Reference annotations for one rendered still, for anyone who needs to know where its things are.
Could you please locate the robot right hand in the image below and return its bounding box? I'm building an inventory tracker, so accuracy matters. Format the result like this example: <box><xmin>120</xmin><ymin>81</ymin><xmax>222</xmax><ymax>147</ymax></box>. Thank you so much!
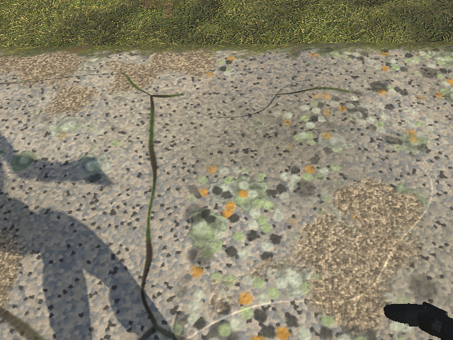
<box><xmin>384</xmin><ymin>302</ymin><xmax>453</xmax><ymax>340</ymax></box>

